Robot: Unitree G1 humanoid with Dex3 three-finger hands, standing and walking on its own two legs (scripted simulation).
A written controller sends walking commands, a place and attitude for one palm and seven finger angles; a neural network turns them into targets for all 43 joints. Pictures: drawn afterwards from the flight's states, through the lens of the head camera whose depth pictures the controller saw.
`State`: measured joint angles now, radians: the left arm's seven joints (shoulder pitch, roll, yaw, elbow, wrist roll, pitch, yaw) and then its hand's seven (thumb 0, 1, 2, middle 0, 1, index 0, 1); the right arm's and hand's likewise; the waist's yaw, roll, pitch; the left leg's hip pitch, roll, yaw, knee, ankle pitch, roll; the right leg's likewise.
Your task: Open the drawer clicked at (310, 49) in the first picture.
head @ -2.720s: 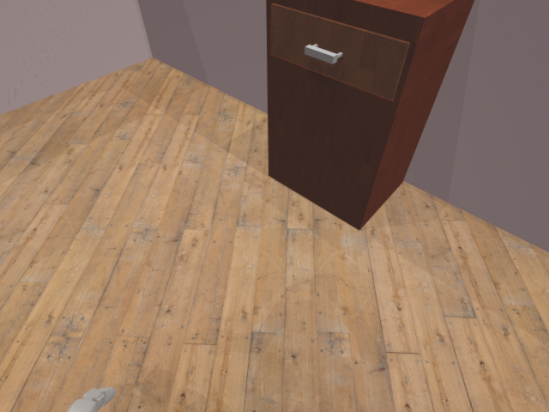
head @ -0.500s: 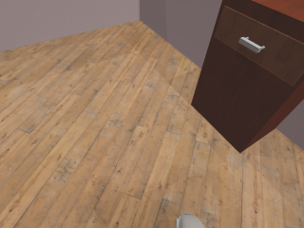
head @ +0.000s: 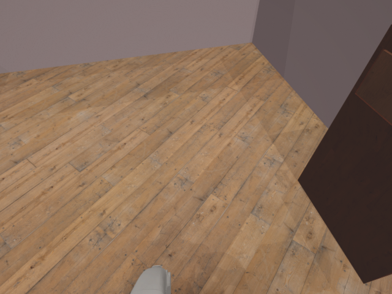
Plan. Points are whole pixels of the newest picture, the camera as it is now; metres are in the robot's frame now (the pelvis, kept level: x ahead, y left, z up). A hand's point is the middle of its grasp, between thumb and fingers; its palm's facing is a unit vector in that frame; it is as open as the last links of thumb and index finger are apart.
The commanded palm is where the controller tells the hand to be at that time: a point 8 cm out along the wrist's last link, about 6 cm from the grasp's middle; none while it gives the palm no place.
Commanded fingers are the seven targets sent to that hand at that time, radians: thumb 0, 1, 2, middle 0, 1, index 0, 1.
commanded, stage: walk to a spot facing it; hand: left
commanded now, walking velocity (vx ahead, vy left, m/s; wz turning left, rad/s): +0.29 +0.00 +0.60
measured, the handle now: out of the picture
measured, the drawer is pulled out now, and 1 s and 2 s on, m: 0.00 0.00 0.00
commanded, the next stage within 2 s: turn to face it in 0.22 s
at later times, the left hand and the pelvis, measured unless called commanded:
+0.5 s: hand (85, 268) +0.21 +0.29 -0.17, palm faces +0.25 -0.94 -0.21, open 7.4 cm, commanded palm none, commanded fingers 0.00 0.90 0.90 -0.20 -0.30 -0.20 -0.30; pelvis +0.18 +0.08 +0.00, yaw +11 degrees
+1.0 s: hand (124, 222) +0.33 +0.22 -0.17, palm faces -0.03 -0.97 -0.25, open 7.4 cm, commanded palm none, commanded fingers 0.00 0.90 0.90 -0.20 -0.30 -0.20 -0.30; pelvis +0.25 +0.03 -0.01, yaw -5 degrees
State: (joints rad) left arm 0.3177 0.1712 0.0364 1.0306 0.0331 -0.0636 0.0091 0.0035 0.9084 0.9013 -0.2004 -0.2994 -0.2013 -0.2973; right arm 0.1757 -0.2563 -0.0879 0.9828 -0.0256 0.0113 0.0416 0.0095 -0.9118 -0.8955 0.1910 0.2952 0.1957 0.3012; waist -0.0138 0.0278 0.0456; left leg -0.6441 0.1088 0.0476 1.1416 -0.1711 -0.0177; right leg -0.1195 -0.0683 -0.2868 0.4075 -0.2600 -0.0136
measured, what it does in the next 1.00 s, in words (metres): walks ahead: left foot, then right foot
